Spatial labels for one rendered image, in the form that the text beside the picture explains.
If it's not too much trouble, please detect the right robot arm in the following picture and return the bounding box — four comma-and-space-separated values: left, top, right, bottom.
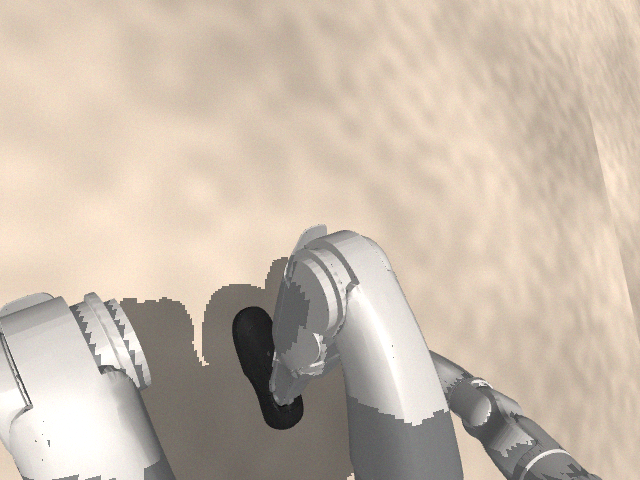
450, 377, 602, 480

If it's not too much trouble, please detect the right robot foot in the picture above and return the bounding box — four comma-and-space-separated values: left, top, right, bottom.
232, 306, 304, 430

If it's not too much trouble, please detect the right robot hand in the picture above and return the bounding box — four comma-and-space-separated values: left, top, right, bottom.
429, 350, 474, 411

